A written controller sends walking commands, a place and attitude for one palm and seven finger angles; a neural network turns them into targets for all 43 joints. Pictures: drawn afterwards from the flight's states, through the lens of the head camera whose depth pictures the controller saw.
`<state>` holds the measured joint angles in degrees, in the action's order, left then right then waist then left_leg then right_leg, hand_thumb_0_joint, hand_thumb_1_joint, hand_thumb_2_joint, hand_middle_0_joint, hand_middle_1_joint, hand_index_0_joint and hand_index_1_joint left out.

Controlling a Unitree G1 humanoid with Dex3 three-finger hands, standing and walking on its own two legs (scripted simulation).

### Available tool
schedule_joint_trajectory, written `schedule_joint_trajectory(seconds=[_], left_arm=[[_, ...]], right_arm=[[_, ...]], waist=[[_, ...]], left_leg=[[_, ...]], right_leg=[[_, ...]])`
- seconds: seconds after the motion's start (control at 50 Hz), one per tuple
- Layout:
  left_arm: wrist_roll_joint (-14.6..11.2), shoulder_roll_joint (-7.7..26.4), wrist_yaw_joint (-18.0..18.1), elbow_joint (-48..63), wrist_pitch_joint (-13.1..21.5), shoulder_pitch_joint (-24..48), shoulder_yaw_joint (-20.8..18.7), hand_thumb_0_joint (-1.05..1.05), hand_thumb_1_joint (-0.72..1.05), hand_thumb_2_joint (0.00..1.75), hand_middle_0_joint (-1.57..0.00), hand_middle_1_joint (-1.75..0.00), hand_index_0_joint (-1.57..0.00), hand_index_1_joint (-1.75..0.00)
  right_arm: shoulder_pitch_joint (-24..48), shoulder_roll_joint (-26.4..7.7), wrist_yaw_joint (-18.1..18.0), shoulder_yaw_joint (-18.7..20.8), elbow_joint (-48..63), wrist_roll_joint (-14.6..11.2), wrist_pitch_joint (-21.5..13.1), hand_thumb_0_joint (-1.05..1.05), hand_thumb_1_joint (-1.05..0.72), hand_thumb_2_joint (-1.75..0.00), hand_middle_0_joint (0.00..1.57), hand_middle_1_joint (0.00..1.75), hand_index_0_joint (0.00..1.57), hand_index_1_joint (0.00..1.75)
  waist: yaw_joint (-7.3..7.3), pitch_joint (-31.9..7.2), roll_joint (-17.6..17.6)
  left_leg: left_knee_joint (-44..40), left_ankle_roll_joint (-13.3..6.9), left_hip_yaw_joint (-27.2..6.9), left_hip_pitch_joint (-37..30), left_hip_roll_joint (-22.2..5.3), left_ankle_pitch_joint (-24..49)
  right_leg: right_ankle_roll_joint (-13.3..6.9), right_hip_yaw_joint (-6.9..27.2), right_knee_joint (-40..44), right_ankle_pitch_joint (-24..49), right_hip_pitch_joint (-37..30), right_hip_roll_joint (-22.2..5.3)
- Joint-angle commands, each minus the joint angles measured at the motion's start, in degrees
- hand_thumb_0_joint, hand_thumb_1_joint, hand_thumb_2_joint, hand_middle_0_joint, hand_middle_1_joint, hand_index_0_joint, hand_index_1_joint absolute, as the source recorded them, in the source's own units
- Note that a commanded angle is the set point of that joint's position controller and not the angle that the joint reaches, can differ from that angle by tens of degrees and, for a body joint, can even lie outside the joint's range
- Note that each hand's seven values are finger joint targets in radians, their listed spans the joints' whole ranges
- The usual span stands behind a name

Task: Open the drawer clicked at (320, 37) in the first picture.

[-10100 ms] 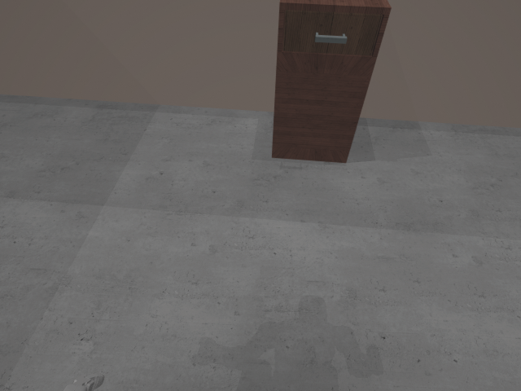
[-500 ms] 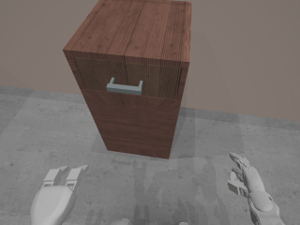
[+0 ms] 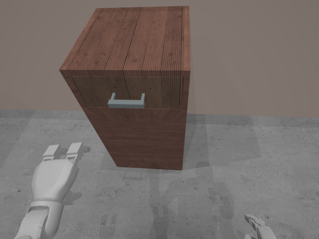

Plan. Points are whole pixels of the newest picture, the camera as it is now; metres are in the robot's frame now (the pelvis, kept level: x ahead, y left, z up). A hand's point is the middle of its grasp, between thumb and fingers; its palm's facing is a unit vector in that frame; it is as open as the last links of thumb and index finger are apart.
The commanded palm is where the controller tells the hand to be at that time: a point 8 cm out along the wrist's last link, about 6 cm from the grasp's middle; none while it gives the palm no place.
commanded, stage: raise the hand with hooked fingers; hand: left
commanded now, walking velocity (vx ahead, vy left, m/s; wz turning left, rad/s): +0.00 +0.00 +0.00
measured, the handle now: (127, 99) +0.56 +0.18 -0.04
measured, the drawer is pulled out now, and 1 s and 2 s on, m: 0.00 0.00 0.00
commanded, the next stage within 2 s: move the hooked fingers above the handle in 0.94 s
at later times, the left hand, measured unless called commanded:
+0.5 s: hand (59, 147) +0.29 +0.26 +0.09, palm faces +0.04 -0.06 -1.00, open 13.8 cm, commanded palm +0.27 +0.26 +0.15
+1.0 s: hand (61, 145) +0.29 +0.25 +0.10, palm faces +0.06 -0.05 -1.00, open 13.8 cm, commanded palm +0.27 +0.25 +0.15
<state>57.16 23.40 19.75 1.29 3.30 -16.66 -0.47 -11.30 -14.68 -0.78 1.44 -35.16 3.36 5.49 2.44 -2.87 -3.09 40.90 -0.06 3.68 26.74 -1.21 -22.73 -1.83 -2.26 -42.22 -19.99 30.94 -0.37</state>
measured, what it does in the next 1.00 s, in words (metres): stands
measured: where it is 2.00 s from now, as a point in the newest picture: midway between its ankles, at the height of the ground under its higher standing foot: outside the picture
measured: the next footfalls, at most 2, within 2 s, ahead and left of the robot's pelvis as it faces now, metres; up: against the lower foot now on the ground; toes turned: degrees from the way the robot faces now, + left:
none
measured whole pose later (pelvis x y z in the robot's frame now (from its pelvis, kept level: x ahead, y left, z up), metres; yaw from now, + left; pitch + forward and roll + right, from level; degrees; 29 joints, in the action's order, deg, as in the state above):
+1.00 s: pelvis -0.01 +0.01 +0.02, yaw +0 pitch +3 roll +1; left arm 55.2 26.5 8.5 -6.5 2.5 4.5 2.8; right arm -9.3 -15.2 -0.6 2.1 -37.0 -0.1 6.8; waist 4.6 -0.1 -4.2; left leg 27.3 -1.0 3.6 14.8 0.3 -15.3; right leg -0.9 -2.2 -29.2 -13.1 19.0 -1.2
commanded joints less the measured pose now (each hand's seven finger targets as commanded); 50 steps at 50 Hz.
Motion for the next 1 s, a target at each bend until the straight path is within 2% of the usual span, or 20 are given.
schedule_joint_trajectory(seconds=[0.0,0.12,0.2,0.22,0.3,0.32,0.38,0.4,0.48,0.5,0.52,0.58,0.6,0.66,0.7,0.76,0.78,0.82,0.88,0.98], left_arm=[[0.27,8.64,3.85,11.26,-0.44,9.63,-5.45,0.00,-0.24,0.41,-0.28,-1.03,-0.28,-1.03],[0.44,10.06,0.51,10.68,-4.37,16.35,-3.63,0.00,-0.38,0.35,-0.29,-1.12,-0.29,-1.12],[0.07,10.14,-3.36,7.89,-6.35,21.32,-2.06,0.00,-0.48,0.31,-0.30,-1.18,-0.30,-1.18],[0.06,11.14,-4.19,8.15,-6.37,23.20,-2.44,0.00,-0.50,0.30,-0.30,-1.20,-0.30,-1.20],[0.26,11.91,-7.41,7.66,-6.08,28.28,-1.93,0.00,-0.50,0.30,-0.30,-1.20,-0.30,-1.20],[-0.11,11.67,-8.16,6.97,-5.91,28.99,-1.69,0.00,-0.50,0.30,-0.30,-1.20,-0.30,-1.20],[-0.67,12.08,-10.40,5.41,-5.32,32.74,-1.39,0.00,-0.50,0.30,-0.30,-1.20,-0.30,-1.20],[-0.81,12.57,-11.02,4.75,-5.04,33.76,-1.49,0.00,-0.50,0.30,-0.30,-1.20,-0.30,-1.20],[-1.58,14.93,-12.83,5.19,-3.27,38.84,-2.76,0.00,-0.50,0.30,-0.30,-1.20,-0.30,-1.20],[-1.64,15.37,-13.07,4.81,-2.80,39.49,-3.02,0.00,-0.50,0.30,-0.30,-1.20,-0.30,-1.20],[-2.04,15.12,-13.38,4.59,-2.34,40.36,-2.62,0.00,-0.50,0.30,-0.30,-1.20,-0.30,-1.20],[-3.30,13.99,-14.46,1.39,-1.64,34.55,-3.45,0.00,-0.50,0.30,-0.30,-1.20,-0.30,-1.20],[-3.47,13.10,-14.81,1.04,-1.52,33.87,-2.48,0.00,-0.50,0.30,-0.30,-1.20,-0.30,-1.20],[-3.44,13.98,-14.40,4.09,-0.12,34.10,-3.55,0.00,-0.50,0.30,-0.30,-1.20,-0.30,-1.20],[-3.01,15.15,-13.30,5.81,0.98,34.99,-4.63,0.00,-0.50,0.30,-0.30,-1.20,-0.30,-1.20],[-2.73,15.94,-10.94,7.22,2.11,35.56,-5.98,0.00,-0.50,0.30,-0.30,-1.20,-0.30,-1.20],[-2.68,16.47,-10.19,6.46,1.91,35.67,-6.70,0.00,-0.50,0.30,-0.30,-1.20,-0.30,-1.20],[-2.55,14.93,-9.04,5.07,1.41,35.69,-5.42,0.00,-0.50,0.30,-0.30,-1.20,-0.30,-1.20],[-2.12,15.46,-8.17,4.33,0.09,36.36,-5.52,0.00,-0.50,0.30,-0.30,-1.20,-0.30,-1.20],[-2.39,14.86,-8.97,4.45,-1.31,36.11,-4.01,0.00,-0.50,0.30,-0.30,-1.20,-0.30,-1.20]], right_arm=[[8.87,-5.17,0.28,2.69,10.22,-0.53,-3.45,0.00,-0.90,-0.90,0.20,0.30,0.20,0.30],[10.06,-5.48,0.07,2.61,9.82,-1.61,-2.74,0.00,-0.90,-0.90,0.20,0.30,0.20,0.30],[10.89,-5.09,-0.29,1.75,9.61,-2.38,-1.94,0.00,-0.90,-0.90,0.20,0.30,0.20,0.30],[10.67,-5.09,-0.41,1.58,9.59,-2.40,-1.85,0.00,-0.90,-0.90,0.20,0.30,0.20,0.30],[10.93,-4.67,-0.41,0.90,9.34,-2.42,-1.35,0.00,-0.90,-0.90,0.20,0.30,0.20,0.30],[10.52,-4.63,-0.45,0.82,9.27,-2.42,-1.29,0.00,-0.90,-0.90,0.20,0.30,0.20,0.30],[10.58,-4.72,-0.59,0.44,8.95,-2.57,-1.06,0.00,-0.90,-0.90,0.20,0.30,0.20,0.30],[10.28,-4.65,-0.59,0.36,8.66,-2.55,-0.99,0.00,-0.90,-0.90,0.20,0.30,0.20,0.30],[10.35,-4.93,-0.76,0.29,8.45,-2.59,-0.99,0.00,-0.90,-0.90,0.20,0.30,0.20,0.30],[9.81,-4.82,-0.73,0.30,8.14,-2.55,-0.96,0.00,-0.90,-0.90,0.20,0.30,0.20,0.30],[9.88,-4.86,-0.82,0.39,8.09,-2.72,-0.95,0.00,-0.90,-0.90,0.20,0.30,0.20,0.30],[8.89,-5.28,-0.34,0.83,8.13,-2.92,-0.88,0.00,-0.90,-0.90,0.20,0.30,0.20,0.30],[9.06,-5.29,-0.14,0.75,8.14,-3.04,-0.78,0.00,-0.90,-0.90,0.20,0.30,0.20,0.30],[8.66,-5.75,0.18,1.29,8.45,-2.87,-0.74,0.00,-0.90,-0.90,0.20,0.30,0.20,0.30],[8.66,-5.83,0.33,1.46,8.60,-2.80,-0.93,0.00,-0.90,-0.90,0.20,0.30,0.20,0.30],[7.98,-5.80,0.23,2.00,8.11,-2.85,-1.24,0.00,-0.90,-0.90,0.20,0.30,0.20,0.30],[8.19,-5.95,0.23,2.06,7.86,-2.97,-1.27,0.00,-0.90,-0.90,0.20,0.30,0.20,0.30],[7.98,-5.77,0.20,2.23,7.33,-3.32,-1.38,0.00,-0.90,-0.90,0.20,0.30,0.20,0.30],[8.33,-6.09,0.14,2.30,7.33,-3.57,-1.43,0.00,-0.90,-0.90,0.20,0.30,0.20,0.30],[8.97,-6.00,-0.14,2.11,7.50,-3.60,-1.59,0.00,-0.90,-0.90,0.20,0.30,0.20,0.30]], waist=[[1.31,-15.27,1.86],[2.08,-14.67,1.37],[2.12,-10.71,2.08],[2.17,-11.12,2.61],[2.17,-11.04,0.69],[2.20,-11.22,1.74],[1.71,-10.01,1.11],[1.76,-9.95,2.36],[1.74,-11.94,0.59],[1.96,-13.21,1.14],[1.74,-12.38,0.96],[2.58,-11.67,3.18],[2.64,-10.37,2.99],[2.89,-11.79,3.67],[3.25,-13.20,1.77],[3.26,-14.77,0.90],[2.97,-13.88,1.03],[2.72,-12.48,0.86],[2.70,-13.14,1.52],[2.58,-13.66,1.62]], left_leg=[[-4.90,-1.55,-2.61,-5.23,2.85,18.25],[-8.06,-1.45,-2.77,-9.25,2.28,21.65],[-10.99,-1.34,-2.62,-10.44,2.20,20.98],[-11.61,-1.37,-2.56,-10.83,2.25,20.76],[-13.05,-1.25,-2.25,-13.45,2.38,23.07],[-13.53,-1.30,-2.30,-13.62,2.44,23.34],[-14.30,-1.27,-2.24,-13.94,2.51,23.32],[-14.64,-1.34,-2.08,-14.06,2.56,22.88],[-15.22,-1.36,-2.27,-15.26,2.79,24.22],[-15.35,-1.36,-2.30,-15.50,2.87,24.73],[-15.51,-1.38,-2.29,-15.49,2.92,24.79],[-16.28,-1.17,-2.28,-14.21,2.74,25.73],[-16.42,-1.21,-2.03,-13.74,2.77,25.30],[-16.53,-1.27,-2.01,-13.78,2.69,25.73],[-16.52,-1.18,-2.28,-14.11,2.71,25.73],[-16.21,-1.15,-2.36,-14.97,2.74,26.75],[-16.27,-1.03,-2.56,-14.32,2.69,25.61],[-16.51,-1.05,-2.17,-13.77,2.73,23.80],[-16.96,-1.04,-2.27,-13.68,2.71,22.25],[-17.29,-1.37,-1.95,-14.28,2.85,21.59]], right_leg=[[-0.75,2.86,5.57,16.07,-11.80,0.24],[-0.85,1.78,7.24,16.71,-14.33,0.36],[-0.79,1.50,9.77,15.75,-15.72,0.59],[-0.73,1.46,10.30,15.75,-16.79,0.61],[-0.86,1.45,12.06,17.34,-18.75,0.79],[-0.78,1.23,12.44,17.88,-19.67,0.79],[-0.76,1.04,13.66,18.21,-20.09,0.96],[-0.66,1.10,14.12,18.12,-20.57,0.89],[-0.71,1.42,15.05,19.80,-22.64,0.85],[-0.67,1.39,15.00,20.08,-23.48,0.68],[-0.66,1.27,15.32,20.33,-23.19,0.65],[-0.66,0.95,15.60,20.78,-24.10,0.89],[-0.62,0.99,15.77,20.56,-23.49,0.69],[-0.57,1.08,15.58,20.87,-23.81,0.61],[-0.72,1.35,15.32,20.01,-24.07,0.50],[-0.78,1.48,15.05,20.78,-23.67,0.55],[-0.82,1.50,15.13,19.38,-23.04,0.78],[-0.81,1.19,15.33,17.58,-21.68,0.69],[-0.81,1.34,15.49,15.86,-21.86,0.85],[-0.66,1.60,16.06,15.89,-22.94,0.70]])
